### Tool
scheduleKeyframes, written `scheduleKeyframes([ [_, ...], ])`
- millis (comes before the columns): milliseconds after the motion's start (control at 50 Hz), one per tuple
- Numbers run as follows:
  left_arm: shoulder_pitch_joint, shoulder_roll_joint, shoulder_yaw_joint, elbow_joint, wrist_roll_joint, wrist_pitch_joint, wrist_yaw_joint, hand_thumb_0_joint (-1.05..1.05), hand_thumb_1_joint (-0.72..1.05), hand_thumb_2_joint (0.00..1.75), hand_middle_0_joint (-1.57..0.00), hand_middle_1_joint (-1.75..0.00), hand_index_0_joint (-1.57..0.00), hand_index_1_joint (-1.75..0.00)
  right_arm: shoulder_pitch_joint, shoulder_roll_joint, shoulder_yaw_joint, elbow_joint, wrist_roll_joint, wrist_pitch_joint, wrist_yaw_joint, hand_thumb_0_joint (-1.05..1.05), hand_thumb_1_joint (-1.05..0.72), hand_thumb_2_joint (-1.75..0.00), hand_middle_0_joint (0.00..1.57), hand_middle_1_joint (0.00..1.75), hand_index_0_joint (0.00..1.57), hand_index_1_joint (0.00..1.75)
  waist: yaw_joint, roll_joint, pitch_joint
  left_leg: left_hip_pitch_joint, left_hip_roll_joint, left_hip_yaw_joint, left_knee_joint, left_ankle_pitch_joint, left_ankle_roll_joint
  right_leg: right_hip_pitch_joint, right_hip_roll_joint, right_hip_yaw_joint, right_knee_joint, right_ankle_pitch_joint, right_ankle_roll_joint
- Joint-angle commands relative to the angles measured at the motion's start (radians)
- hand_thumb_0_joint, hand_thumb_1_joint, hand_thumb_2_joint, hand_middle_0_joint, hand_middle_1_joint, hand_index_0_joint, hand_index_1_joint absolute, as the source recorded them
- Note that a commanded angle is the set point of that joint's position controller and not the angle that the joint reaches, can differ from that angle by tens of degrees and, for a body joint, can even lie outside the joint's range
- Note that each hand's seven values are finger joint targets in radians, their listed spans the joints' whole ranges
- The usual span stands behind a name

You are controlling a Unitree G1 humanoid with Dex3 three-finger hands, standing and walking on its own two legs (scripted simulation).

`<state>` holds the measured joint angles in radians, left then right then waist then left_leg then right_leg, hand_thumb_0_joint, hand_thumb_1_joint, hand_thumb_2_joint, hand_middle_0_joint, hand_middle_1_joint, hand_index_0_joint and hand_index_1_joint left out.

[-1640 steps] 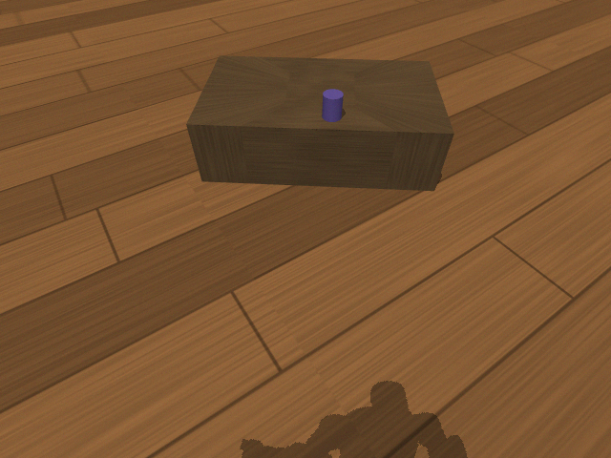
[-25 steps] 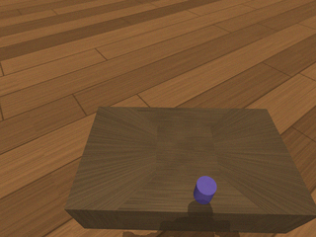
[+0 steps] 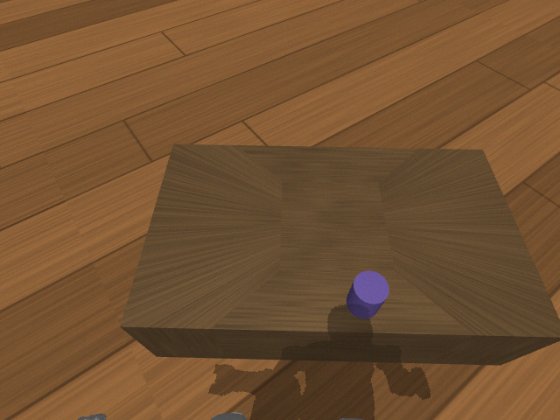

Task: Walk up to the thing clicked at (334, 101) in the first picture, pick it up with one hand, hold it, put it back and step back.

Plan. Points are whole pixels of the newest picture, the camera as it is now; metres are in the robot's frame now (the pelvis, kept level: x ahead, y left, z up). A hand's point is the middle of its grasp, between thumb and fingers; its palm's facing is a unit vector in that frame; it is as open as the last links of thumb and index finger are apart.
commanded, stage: step back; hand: right
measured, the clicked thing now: (366, 295) +0.44 -0.22 -0.39
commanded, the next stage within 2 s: none
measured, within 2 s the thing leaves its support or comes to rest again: neither
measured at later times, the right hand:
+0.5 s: hand out of the picture +0.00 -0.22 -0.16, palm faces +0.04 +0.92 -0.38, open 7.4 cm
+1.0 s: hand out of the picture -0.12 -0.20 -0.13, palm faces -0.02 +0.90 -0.43, open 7.4 cm
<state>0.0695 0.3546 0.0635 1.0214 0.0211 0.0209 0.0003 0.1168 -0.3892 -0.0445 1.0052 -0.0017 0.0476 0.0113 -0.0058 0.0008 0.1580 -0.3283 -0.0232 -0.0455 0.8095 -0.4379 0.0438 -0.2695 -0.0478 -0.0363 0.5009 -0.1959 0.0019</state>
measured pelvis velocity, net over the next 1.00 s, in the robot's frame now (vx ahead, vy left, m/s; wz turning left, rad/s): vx -0.21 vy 0.06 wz -0.04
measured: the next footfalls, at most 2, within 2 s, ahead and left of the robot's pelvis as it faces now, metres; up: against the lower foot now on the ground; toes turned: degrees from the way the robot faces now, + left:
right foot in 0.50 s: -0.07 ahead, -0.08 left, +0.00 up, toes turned -1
left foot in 0.82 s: -0.12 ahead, +0.17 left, +0.00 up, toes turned -3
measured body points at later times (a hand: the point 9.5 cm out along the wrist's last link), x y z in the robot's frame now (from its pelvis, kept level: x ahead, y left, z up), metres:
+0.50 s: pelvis -0.08 +0.04 -0.02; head -0.01 +0.04 +0.42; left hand +0.05 +0.34 -0.14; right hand +0.00 -0.27 -0.14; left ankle -0.03 +0.14 -0.74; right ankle -0.11 -0.08 -0.74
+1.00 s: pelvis -0.21 +0.06 -0.01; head -0.15 +0.09 +0.44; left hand -0.08 +0.38 -0.13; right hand -0.12 -0.25 -0.10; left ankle -0.16 +0.17 -0.74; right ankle -0.23 -0.09 -0.65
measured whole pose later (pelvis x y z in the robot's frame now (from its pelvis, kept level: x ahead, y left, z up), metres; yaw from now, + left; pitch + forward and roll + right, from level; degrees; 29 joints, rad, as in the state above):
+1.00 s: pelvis -0.21 +0.06 -0.01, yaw -2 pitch -2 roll -2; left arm 0.14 0.41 0.09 0.81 0.01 0.06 0.01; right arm 0.16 -0.35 -0.03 0.85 -0.03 0.02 -0.01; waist 0.00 -0.05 0.16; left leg -0.32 0.01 -0.03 0.60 -0.25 0.02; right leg -0.49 0.12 0.15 1.21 -0.50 0.00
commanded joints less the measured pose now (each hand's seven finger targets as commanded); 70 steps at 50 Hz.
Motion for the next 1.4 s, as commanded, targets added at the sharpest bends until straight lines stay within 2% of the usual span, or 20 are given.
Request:
scheduleKeyframes([
  [0,-0.125,0.275,0.060,-0.164,0.015,-0.010,0.027,0.00,0.90,0.90,-0.20,-0.30,-0.20,-0.30,0.143,-0.181,-0.056,-0.079,0.002,0.001,-0.010,0.00,-0.90,-0.90,0.20,0.30,0.20,0.30,-0.037,-0.192,-0.190,0.031,0.036,-0.025,0.042,-0.027,0.012,-0.004,-0.263,0.208,-0.043,0.340,-0.200],
  [60,-0.099,0.229,0.045,-0.188,-0.005,0.018,0.021,0.00,0.90,0.90,-0.20,-0.30,-0.20,-0.30,0.171,-0.181,-0.070,-0.076,-0.031,-0.020,-0.014,0.00,-0.90,-0.90,0.20,0.30,0.20,0.30,-0.039,-0.036,-0.180,0.092,0.042,0.004,-0.362,0.324,-0.009,-0.021,-0.131,0.121,0.181,0.157,-0.116],
  [100,-0.040,0.171,0.042,-0.199,-0.018,0.032,0.031,0.00,0.90,0.90,-0.20,-0.30,-0.20,-0.30,0.078,-0.341,-0.099,-0.135,-0.049,-0.036,-0.016,0.00,-0.90,-0.90,0.20,0.30,0.20,0.30,0.001,0.216,-0.184,0.105,0.328,-0.386,-0.442,0.767,0.116,-0.195,0.150,0.158,0.493,-0.437,-0.034],
  [200,0.039,0.215,0.052,-0.172,-0.022,0.028,0.042,0.00,0.90,0.90,-0.20,-0.30,-0.20,-0.30,0.000,-0.224,-0.071,-0.182,-0.035,-0.046,-0.046,0.00,-0.90,-0.90,0.20,0.30,0.20,0.30,0.035,0.143,-0.230,0.270,0.257,-0.220,-0.320,0.783,0.160,-0.297,0.132,0.244,0.738,-0.308,-0.017],
  [300,-0.004,0.197,0.051,-0.225,-0.010,0.012,0.033,0.00,0.90,0.90,-0.20,-0.30,-0.20,-0.30,0.097,-0.218,-0.077,-0.189,-0.024,-0.042,-0.055,0.00,-0.90,-0.90,0.20,0.30,0.20,0.30,-0.043,0.114,-0.224,0.397,0.279,-0.205,-0.274,0.868,0.205,-0.288,0.114,0.193,0.535,-0.331,0.027],
  [480,0.162,0.221,0.072,-0.196,0.016,-0.017,0.017,0.00,0.90,0.90,-0.20,-0.30,-0.20,-0.30,0.015,-0.218,-0.060,-0.237,0.003,-0.028,-0.039,0.00,-0.90,-0.90,0.20,0.30,0.20,0.30,0.014,0.036,-0.280,0.041,0.195,-0.117,-0.172,0.450,0.073,0.168,-0.004,0.152,-0.043,0.076,-0.055],
  [520,0.086,0.355,0.101,-0.241,0.008,-0.012,0.012,0.00,0.90,0.90,-0.20,-0.30,-0.20,-0.30,-0.037,-0.179,-0.057,-0.244,0.010,-0.019,-0.044,0.00,-0.90,-0.90,0.20,0.30,0.20,0.30,0.050,-0.285,-0.161,-0.106,-0.067,0.005,0.201,-0.149,-0.029,-0.013,-0.331,0.557,-0.148,0.229,-0.317],
  [540,0.053,0.326,0.098,-0.272,0.013,-0.019,0.014,0.00,0.90,0.90,-0.20,-0.30,-0.20,-0.30,-0.008,-0.195,-0.059,-0.228,0.005,-0.015,-0.045,0.00,-0.90,-0.90,0.20,0.30,0.20,0.30,0.036,-0.225,-0.135,-0.116,-0.056,-0.093,0.348,-0.189,-0.036,-0.040,-0.355,0.565,-0.151,0.283,-0.334],
  [620,-0.003,0.247,0.077,-0.301,0.011,-0.013,0.029,0.00,0.90,0.90,-0.20,-0.30,-0.20,-0.30,0.057,-0.188,-0.048,-0.211,0.005,-0.030,-0.044,0.00,-0.90,-0.90,0.20,0.30,0.20,0.30,0.008,-0.133,-0.142,-0.134,-0.089,-0.086,0.367,-0.074,-0.046,0.025,-0.168,0.269,-0.043,0.400,-0.227],
  [740,0.056,0.252,0.070,-0.322,0.008,0.006,0.030,0.00,0.90,0.90,-0.20,-0.30,-0.20,-0.30,0.100,-0.163,-0.049,-0.212,-0.011,-0.045,-0.040,0.00,-0.90,-0.90,0.20,0.30,0.20,0.30,0.025,-0.197,-0.228,-0.044,-0.008,0.026,-0.178,0.006,-0.042,0.205,-0.165,0.244,0.084,0.429,-0.193],
  [780,0.053,0.238,0.061,-0.339,-0.005,0.022,0.021,0.00,0.90,0.90,-0.20,-0.30,-0.20,-0.30,0.141,-0.174,-0.067,-0.197,-0.026,-0.056,-0.038,0.00,-0.90,-0.90,0.20,0.30,0.20,0.30,-0.001,-0.125,-0.241,0.127,0.007,0.029,-0.418,0.308,-0.025,0.080,-0.107,0.207,0.187,0.290,-0.124],
  [800,0.082,0.195,0.051,-0.348,-0.010,0.026,0.016,0.00,0.90,0.90,-0.20,-0.30,-0.20,-0.30,0.131,-0.239,-0.084,-0.210,-0.045,-0.063,-0.040,0.00,-0.90,-0.90,0.20,0.30,0.20,0.30,0.010,0.016,-0.244,0.216,0.171,-0.198,-0.430,0.418,0.025,-0.092,-0.015,0.182,0.277,0.054,-0.072],
  [840,-0.019,0.228,0.074,-0.345,0.001,0.025,0.035,0.00,0.90,0.90,-0.20,-0.30,-0.20,-0.30,0.092,-0.378,-0.110,-0.234,-0.036,-0.062,-0.030,0.00,-0.90,-0.90,0.20,0.30,0.20,0.30,-0.063,0.204,-0.194,0.011,0.453,-0.554,-0.495,0.501,0.277,-0.161,0.142,0.227,0.632,-0.479,-0.020],
  [900,0.099,0.213,0.076,-0.293,-0.020,0.029,0.027,0.00,0.90,0.90,-0.20,-0.30,-0.20,-0.30,-0.024,-0.251,-0.071,-0.246,-0.035,-0.062,-0.045,0.00,-0.90,-0.90,0.20,0.30,0.20,0.30,0.037,0.103,-0.161,0.087,0.293,-0.245,-0.398,0.587,0.181,-0.238,0.138,0.262,0.793,-0.315,-0.027],
  [1080,0.140,0.202,0.074,-0.291,-0.004,0.021,0.006,0.00,0.90,0.90,-0.20,-0.30,-0.20,-0.30,0.052,-0.263,-0.082,-0.272,-0.033,-0.048,-0.045,0.00,-0.90,-0.90,0.20,0.30,0.20,0.30,-0.028,0.186,-0.226,0.236,0.285,-0.186,-0.360,0.473,0.207,-0.157,0.087,0.143,0.421,-0.312,0.035],
  [1180,0.316,0.211,0.087,-0.183,0.007,0.010,-0.004,0.00,0.90,0.90,-0.20,-0.30,-0.20,-0.30,-0.013,-0.270,-0.076,-0.292,-0.019,-0.017,-0.037,0.00,-0.90,-0.90,0.20,0.30,0.20,0.30,0.048,0.177,-0.250,-0.035,0.203,-0.114,-0.270,0.237,0.086,0.161,0.065,0.026,-0.056,-0.115,-0.034],
  [1220,0.223,0.391,0.127,-0.241,0.026,0.013,-0.005,0.00,0.90,0.90,-0.20,-0.30,-0.20,-0.30,-0.065,-0.170,-0.059,-0.329,-0.004,-0.020,-0.047,0.00,-0.90,-0.90,0.20,0.30,0.20,0.30,0.085,-0.292,-0.134,-0.259,-0.086,-0.009,0.106,-0.127,-0.035,-0.057,-0.277,0.535,-0.241,-0.300,-0.214],
  [1240,0.136,0.434,0.130,-0.287,0.031,0.010,0.003,0.00,0.90,0.90,-0.20,-0.30,-0.20,-0.30,-0.054,-0.217,-0.079,-0.318,-0.012,-0.016,-0.057,0.00,-0.90,-0.90,0.20,0.30,0.20,0.30,0.081,-0.290,-0.060,-0.195,-0.040,-0.108,0.307,-0.170,-0.058,-0.257,-0.408,0.668,-0.305,-0.333,-0.314],
  [1300,-0.023,0.278,0.089,-0.307,0.025,-0.005,0.016,0.00,0.90,0.90,-0.20,-0.30,-0.20,-0.30,0.074,-0.203,-0.063,-0.238,0.001,-0.025,-0.049,0.00,-0.90,-0.90,0.20,0.30,0.20,0.30,-0.041,-0.136,-0.066,-0.180,-0.096,-0.107,0.387,-0.016,-0.044,-0.150,-0.180,0.255,-0.103,0.049,-0.182],
  [1380,0.054,0.270,0.085,-0.319,0.031,-0.003,0.026,0.00,0.90,0.90,-0.20,-0.30,-0.20,-0.30,0.074,-0.187,-0.052,-0.242,-0.010,-0.032,-0.045,0.00,-0.90,-0.90,0.20,0.30,0.20,0.30,0.032,-0.184,-0.123,-0.163,-0.057,-0.045,0.230,-0.062,-0.059,0.020,-0.192,0.239,-0.051,0.170,-0.201],
])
